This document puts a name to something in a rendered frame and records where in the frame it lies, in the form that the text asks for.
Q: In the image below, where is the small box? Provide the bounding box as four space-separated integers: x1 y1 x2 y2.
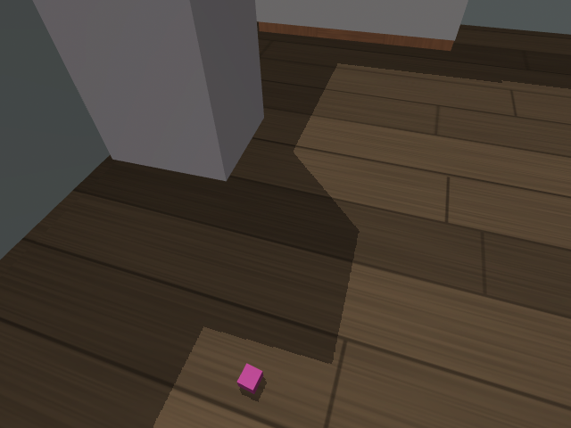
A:
237 363 263 394

